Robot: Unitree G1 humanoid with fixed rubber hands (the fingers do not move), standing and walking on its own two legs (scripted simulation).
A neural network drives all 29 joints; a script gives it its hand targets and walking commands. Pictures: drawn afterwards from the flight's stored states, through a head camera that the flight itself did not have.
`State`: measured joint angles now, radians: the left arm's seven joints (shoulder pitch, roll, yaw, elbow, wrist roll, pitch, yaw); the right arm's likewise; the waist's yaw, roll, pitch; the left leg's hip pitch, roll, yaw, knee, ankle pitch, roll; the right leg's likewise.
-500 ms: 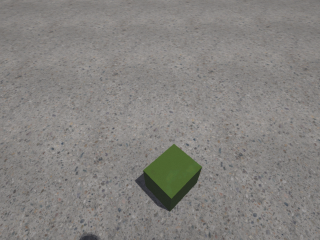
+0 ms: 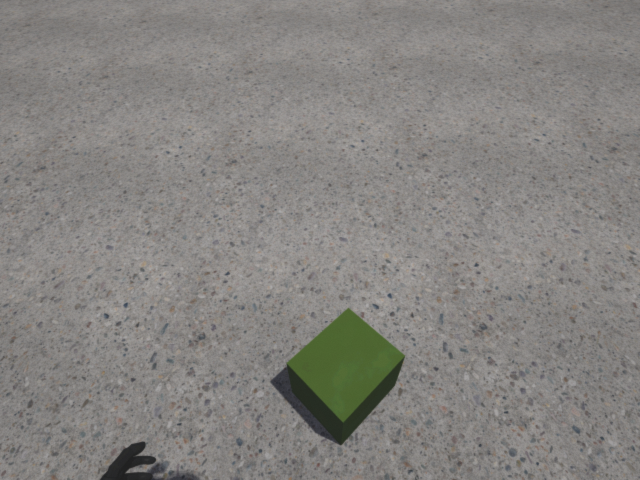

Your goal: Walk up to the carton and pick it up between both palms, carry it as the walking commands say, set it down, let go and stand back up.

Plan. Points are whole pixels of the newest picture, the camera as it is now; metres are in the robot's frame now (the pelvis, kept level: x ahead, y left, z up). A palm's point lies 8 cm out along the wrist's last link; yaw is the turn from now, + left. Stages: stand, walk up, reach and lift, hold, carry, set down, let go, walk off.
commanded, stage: walk up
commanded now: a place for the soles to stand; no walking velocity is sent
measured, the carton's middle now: (344, 375) +0.52 -0.04 -0.67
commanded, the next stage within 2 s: none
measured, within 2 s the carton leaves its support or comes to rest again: neither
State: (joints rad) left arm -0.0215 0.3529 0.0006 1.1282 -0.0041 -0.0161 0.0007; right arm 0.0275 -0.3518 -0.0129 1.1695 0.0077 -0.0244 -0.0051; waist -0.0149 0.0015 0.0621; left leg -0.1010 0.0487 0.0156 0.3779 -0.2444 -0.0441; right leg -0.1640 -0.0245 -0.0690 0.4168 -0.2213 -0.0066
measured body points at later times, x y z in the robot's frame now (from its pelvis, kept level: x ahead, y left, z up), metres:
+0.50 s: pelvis +0.00 -0.02 -0.01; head +0.02 +0.01 +0.44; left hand +0.12 +0.31 -0.12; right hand +0.04 -0.35 -0.11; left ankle -0.03 +0.15 -0.74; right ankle +0.01 -0.17 -0.70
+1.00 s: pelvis +0.07 -0.19 -0.05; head +0.08 -0.13 +0.39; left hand +0.09 +0.17 -0.17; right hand +0.18 -0.54 -0.10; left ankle +0.07 -0.02 -0.74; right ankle +0.13 -0.32 -0.69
